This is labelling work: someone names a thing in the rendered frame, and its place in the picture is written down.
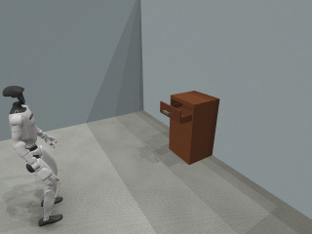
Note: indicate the robot right forearm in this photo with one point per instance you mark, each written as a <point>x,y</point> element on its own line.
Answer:
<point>27,156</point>

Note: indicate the drawer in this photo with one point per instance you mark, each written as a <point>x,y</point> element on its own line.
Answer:
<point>180,112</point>

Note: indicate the handle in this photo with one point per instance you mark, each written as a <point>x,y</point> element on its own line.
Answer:
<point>166,112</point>

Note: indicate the robot right foot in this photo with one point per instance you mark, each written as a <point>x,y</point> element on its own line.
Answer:
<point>52,219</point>

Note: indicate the right robot upper arm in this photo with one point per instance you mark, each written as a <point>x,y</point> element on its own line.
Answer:
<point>16,123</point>

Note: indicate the cabinet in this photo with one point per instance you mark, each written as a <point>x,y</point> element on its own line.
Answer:
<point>194,141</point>

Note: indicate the robot left forearm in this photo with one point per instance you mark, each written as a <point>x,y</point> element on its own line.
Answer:
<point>40,133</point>

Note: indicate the robot left hand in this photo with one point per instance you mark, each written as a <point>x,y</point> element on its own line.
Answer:
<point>49,140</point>

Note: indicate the humanoid robot head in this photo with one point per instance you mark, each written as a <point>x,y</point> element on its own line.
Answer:
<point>15,92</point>

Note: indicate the robot right hand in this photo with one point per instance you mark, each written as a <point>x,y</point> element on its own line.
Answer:
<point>45,173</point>

